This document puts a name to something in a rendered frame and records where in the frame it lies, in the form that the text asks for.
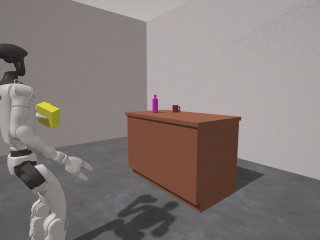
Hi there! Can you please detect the right robot hand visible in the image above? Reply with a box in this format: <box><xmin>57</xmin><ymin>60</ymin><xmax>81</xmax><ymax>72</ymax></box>
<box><xmin>61</xmin><ymin>156</ymin><xmax>93</xmax><ymax>182</ymax></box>

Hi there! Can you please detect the robot right shin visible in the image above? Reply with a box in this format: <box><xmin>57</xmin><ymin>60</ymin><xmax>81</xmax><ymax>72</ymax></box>
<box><xmin>43</xmin><ymin>218</ymin><xmax>68</xmax><ymax>240</ymax></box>

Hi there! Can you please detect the table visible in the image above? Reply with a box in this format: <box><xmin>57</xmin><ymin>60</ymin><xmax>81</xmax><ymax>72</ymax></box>
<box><xmin>125</xmin><ymin>109</ymin><xmax>241</xmax><ymax>213</ymax></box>

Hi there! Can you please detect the robot left shin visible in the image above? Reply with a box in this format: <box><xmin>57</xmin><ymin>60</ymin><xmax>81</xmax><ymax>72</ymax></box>
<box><xmin>29</xmin><ymin>209</ymin><xmax>52</xmax><ymax>240</ymax></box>

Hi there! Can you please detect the robot right upper arm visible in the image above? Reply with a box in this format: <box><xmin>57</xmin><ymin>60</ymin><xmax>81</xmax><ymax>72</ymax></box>
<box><xmin>9</xmin><ymin>83</ymin><xmax>34</xmax><ymax>141</ymax></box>

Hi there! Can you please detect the sponge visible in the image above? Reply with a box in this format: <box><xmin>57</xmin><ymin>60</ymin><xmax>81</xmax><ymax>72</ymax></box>
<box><xmin>36</xmin><ymin>101</ymin><xmax>60</xmax><ymax>129</ymax></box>

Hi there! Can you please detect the right robot forearm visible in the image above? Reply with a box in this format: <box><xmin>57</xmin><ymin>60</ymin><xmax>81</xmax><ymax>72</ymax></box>
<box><xmin>16</xmin><ymin>126</ymin><xmax>68</xmax><ymax>166</ymax></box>

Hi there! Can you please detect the robot shin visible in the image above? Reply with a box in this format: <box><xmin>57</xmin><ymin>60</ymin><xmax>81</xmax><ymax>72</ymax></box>
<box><xmin>29</xmin><ymin>209</ymin><xmax>52</xmax><ymax>240</ymax></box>
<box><xmin>43</xmin><ymin>218</ymin><xmax>68</xmax><ymax>240</ymax></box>

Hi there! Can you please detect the left robot hand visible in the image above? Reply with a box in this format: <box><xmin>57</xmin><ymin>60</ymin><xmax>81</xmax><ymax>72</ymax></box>
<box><xmin>35</xmin><ymin>103</ymin><xmax>50</xmax><ymax>120</ymax></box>

